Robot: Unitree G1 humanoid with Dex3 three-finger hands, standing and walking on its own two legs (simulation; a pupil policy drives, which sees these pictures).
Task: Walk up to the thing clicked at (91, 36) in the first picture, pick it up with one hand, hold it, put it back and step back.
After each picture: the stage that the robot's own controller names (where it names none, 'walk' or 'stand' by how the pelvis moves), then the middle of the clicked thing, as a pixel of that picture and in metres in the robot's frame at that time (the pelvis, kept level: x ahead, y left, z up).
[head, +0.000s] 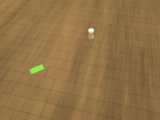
stand; (90, 33) +1.52 -0.05 -0.72
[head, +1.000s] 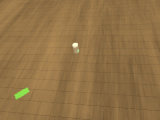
walk; (75, 48) +1.39 +0.25 -0.69
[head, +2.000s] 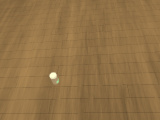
walk; (54, 78) +0.84 +0.40 -0.71
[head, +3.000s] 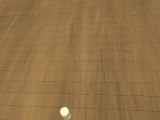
walk; (65, 113) +0.49 +0.26 -0.71
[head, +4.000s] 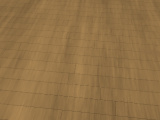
stand; out of the picture +0.36 +0.22 -0.71
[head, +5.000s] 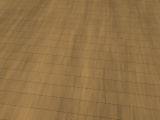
stand; out of the picture +0.36 +0.20 -0.72
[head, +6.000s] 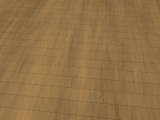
stand; out of the picture +0.35 +0.22 -0.73
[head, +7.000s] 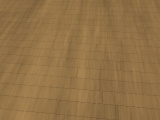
stand; out of the picture +0.34 +0.23 -0.73
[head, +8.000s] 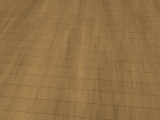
go down; out of the picture +0.33 +0.23 -0.73
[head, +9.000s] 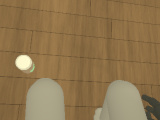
go down; (25, 64) +0.40 +0.27 -0.34
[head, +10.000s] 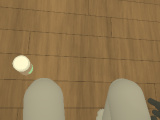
approach; (23, 66) +0.40 +0.28 -0.31
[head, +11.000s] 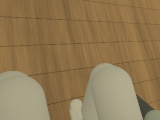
close in; out of the picture +0.38 +0.31 -0.22
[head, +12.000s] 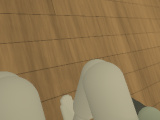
close; out of the picture +0.38 +0.31 -0.21
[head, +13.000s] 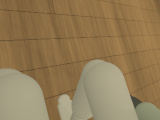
lift; out of the picture +0.37 +0.31 -0.22
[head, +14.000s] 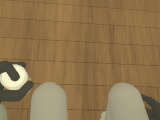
lift; (18, 81) +0.31 +0.24 -0.06
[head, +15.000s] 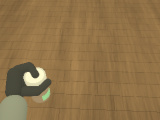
hold; (38, 85) +0.34 +0.17 +0.03
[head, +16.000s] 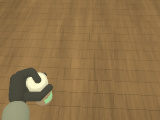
hold; (40, 89) +0.33 +0.17 +0.00
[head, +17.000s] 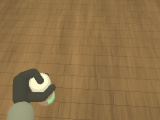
crouch; (43, 90) +0.33 +0.17 -0.01
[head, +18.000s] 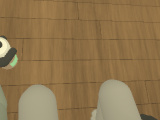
crouch; (3, 54) +0.43 +0.26 -0.11
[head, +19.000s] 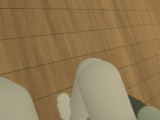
lower; out of the picture +0.40 +0.33 -0.22
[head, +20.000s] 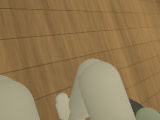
lower; out of the picture +0.39 +0.33 -0.22
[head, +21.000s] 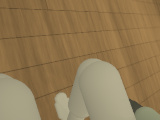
lower; out of the picture +0.39 +0.33 -0.22
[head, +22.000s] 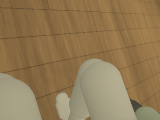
lower; out of the picture +0.39 +0.33 -0.22
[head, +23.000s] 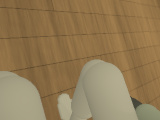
open; out of the picture +0.38 +0.31 -0.22
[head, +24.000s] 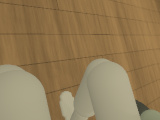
stand; out of the picture +0.38 +0.31 -0.22
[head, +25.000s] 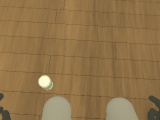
walk; (46, 83) +0.41 +0.24 -0.47
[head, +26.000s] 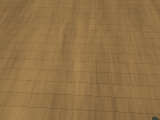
stand; out of the picture +0.36 +0.21 -0.66
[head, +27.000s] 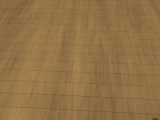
stand; out of the picture +0.36 +0.22 -0.67
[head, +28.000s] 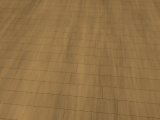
stand; out of the picture +0.37 +0.20 -0.71
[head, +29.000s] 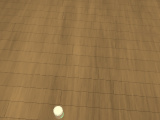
walk; (58, 112) +0.42 +0.17 -0.70
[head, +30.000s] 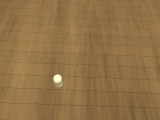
walk; (58, 81) +0.65 +0.20 -0.71
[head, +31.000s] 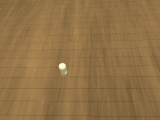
stand; (63, 69) +0.94 +0.31 -0.70
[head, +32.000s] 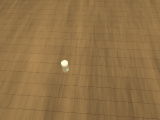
stand; (65, 66) +0.97 +0.23 -0.72
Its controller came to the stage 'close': yes
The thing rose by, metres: 0.70
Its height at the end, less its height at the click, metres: +0.00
